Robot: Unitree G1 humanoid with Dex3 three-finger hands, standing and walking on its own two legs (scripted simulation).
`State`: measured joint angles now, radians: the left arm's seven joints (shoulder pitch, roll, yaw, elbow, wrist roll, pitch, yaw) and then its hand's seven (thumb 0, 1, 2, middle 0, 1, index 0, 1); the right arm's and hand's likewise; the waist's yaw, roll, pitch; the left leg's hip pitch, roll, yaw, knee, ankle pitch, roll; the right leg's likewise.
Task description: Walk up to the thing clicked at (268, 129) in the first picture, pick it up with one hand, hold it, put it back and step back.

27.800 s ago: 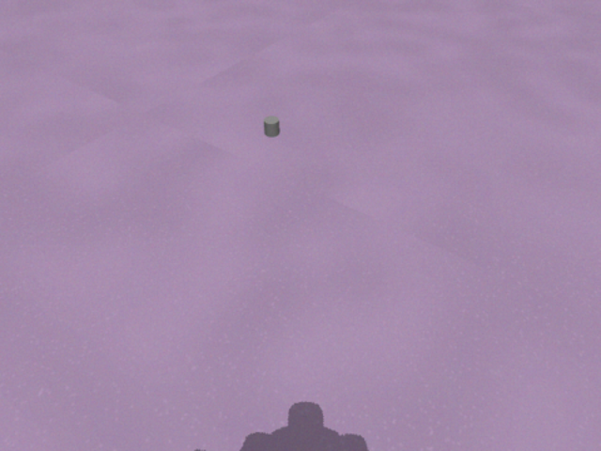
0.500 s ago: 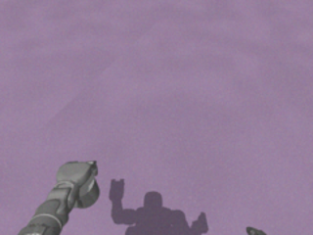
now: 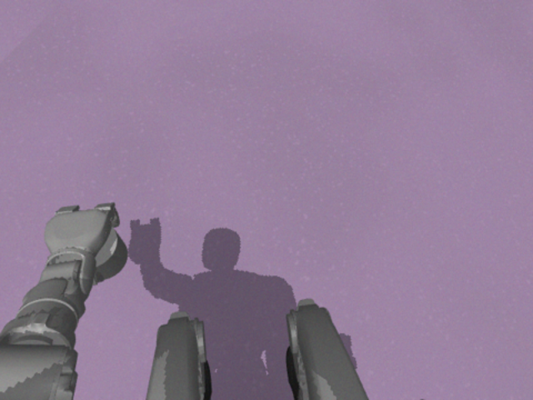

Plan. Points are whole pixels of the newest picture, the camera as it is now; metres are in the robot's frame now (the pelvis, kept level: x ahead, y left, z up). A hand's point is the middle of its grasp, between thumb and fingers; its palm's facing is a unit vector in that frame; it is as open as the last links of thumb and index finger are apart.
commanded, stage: crouch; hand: left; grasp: from above
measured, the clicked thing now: (96, 250) +0.40 +0.26 -0.18
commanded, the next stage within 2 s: lower in 1.06 s
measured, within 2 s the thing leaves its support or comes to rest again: rests again in 1.86 s
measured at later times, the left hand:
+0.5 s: hand (115, 264) +0.40 +0.27 -0.31, palm faces -0.44 -0.04 -0.90, open 11.0 cm
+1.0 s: hand (124, 266) +0.41 +0.27 -0.38, palm faces -0.47 -0.05 -0.88, open 11.1 cm
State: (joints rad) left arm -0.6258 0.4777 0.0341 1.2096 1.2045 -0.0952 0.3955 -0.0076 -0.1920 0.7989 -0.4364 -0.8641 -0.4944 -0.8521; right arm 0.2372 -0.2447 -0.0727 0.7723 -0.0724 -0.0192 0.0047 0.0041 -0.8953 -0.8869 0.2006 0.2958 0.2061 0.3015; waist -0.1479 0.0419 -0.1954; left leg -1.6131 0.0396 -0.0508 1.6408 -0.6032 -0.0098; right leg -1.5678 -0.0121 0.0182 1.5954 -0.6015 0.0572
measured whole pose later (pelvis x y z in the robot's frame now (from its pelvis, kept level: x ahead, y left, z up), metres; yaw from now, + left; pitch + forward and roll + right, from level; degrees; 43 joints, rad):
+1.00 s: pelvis -0.03 -0.01 -0.20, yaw -4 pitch +36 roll -7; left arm -0.83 0.69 0.17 1.37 1.30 -0.24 0.41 -0.01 -0.20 0.77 -0.47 -0.84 -0.53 -0.82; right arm 0.16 -0.27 -0.01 0.78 -0.15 -0.06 0.14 0.00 -0.91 -0.89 0.20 0.30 0.21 0.30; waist -0.20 0.00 -0.08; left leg -2.24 0.01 -0.15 2.30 -0.68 -0.04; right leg -2.17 0.02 -0.01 2.23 -0.68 0.07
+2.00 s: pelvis -0.02 +0.00 -0.26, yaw -7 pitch +32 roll -10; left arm -0.89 0.82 0.23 1.55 1.32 -0.27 0.54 -0.02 -0.19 0.70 -0.52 -0.79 -0.59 -0.77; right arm 0.08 -0.28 0.09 0.79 -0.22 -0.10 0.19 0.00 -0.90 -0.89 0.20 0.30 0.21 0.30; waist -0.27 -0.06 0.04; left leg -2.38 0.00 -0.22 2.53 -0.72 -0.05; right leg -2.29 0.05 -0.05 2.42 -0.71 0.08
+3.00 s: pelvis -0.02 +0.01 -0.26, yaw -10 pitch +29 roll -13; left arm -0.95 0.90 0.17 1.70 1.32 -0.25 0.62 0.00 -0.50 1.02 -0.11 -1.11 -0.12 -1.09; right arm 0.08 -0.31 0.18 0.77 -0.27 -0.21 0.28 0.00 -0.90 -0.89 0.20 0.30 0.21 0.30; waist -0.31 -0.08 0.07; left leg -2.37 0.00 -0.26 2.56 -0.72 -0.02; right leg -2.24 0.06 -0.08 2.41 -0.69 0.08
